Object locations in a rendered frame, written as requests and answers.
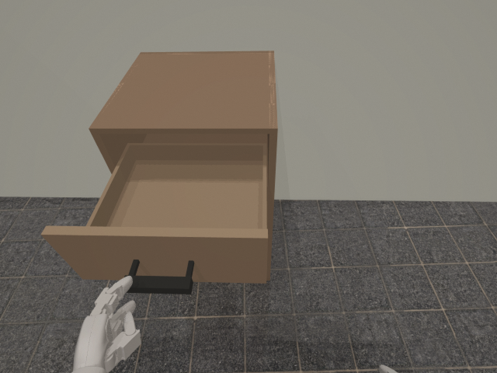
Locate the handle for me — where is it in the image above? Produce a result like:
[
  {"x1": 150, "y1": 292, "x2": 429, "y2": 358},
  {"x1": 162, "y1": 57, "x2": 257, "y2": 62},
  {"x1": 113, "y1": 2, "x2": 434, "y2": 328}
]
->
[{"x1": 124, "y1": 260, "x2": 194, "y2": 295}]

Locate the left robot hand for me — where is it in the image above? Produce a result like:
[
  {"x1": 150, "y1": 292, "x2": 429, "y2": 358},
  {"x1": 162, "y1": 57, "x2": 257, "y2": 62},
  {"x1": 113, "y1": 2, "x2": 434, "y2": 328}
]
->
[{"x1": 73, "y1": 276, "x2": 141, "y2": 373}]

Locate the cabinet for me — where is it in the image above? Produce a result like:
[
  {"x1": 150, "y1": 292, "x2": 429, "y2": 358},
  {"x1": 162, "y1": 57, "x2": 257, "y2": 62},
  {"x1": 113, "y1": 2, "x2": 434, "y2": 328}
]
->
[{"x1": 89, "y1": 51, "x2": 278, "y2": 281}]

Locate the drawer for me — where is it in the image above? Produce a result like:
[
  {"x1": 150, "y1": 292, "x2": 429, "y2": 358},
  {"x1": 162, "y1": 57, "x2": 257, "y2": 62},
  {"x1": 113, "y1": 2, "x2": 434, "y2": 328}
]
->
[{"x1": 41, "y1": 143, "x2": 268, "y2": 284}]

